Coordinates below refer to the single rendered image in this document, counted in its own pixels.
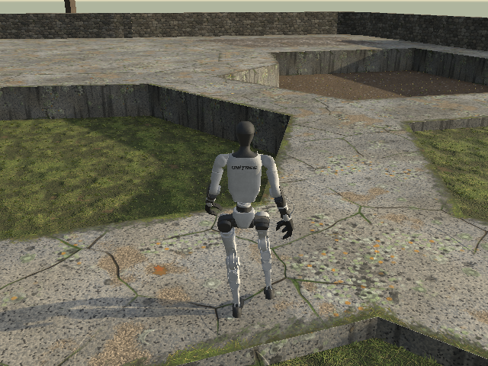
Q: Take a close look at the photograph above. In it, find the right robot hand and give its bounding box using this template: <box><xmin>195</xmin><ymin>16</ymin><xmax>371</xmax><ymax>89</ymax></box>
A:
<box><xmin>276</xmin><ymin>219</ymin><xmax>294</xmax><ymax>239</ymax></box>

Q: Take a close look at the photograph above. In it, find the left robot hand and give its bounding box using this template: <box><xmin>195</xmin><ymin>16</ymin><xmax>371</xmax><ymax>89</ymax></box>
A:
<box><xmin>205</xmin><ymin>203</ymin><xmax>223</xmax><ymax>216</ymax></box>

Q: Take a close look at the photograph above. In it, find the robot left upper arm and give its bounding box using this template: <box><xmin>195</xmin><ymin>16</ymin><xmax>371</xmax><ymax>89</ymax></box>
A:
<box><xmin>209</xmin><ymin>153</ymin><xmax>229</xmax><ymax>195</ymax></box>

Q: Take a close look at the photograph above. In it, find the right robot shin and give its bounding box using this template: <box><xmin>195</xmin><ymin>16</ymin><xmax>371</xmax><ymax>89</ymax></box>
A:
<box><xmin>260</xmin><ymin>238</ymin><xmax>272</xmax><ymax>290</ymax></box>

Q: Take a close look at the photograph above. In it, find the robot left forearm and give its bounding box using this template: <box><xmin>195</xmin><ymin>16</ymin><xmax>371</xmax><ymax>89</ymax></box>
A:
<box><xmin>205</xmin><ymin>183</ymin><xmax>217</xmax><ymax>207</ymax></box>

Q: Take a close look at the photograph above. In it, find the left robot thigh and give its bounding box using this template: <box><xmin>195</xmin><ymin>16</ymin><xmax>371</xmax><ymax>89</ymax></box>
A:
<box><xmin>217</xmin><ymin>213</ymin><xmax>240</xmax><ymax>270</ymax></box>

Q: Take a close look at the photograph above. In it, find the robot right upper arm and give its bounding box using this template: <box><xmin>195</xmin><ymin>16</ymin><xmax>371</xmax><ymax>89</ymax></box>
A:
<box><xmin>261</xmin><ymin>154</ymin><xmax>281</xmax><ymax>198</ymax></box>

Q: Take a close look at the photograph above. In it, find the robot right forearm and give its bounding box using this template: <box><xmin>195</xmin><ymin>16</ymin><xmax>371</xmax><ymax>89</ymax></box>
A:
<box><xmin>274</xmin><ymin>186</ymin><xmax>291</xmax><ymax>222</ymax></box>

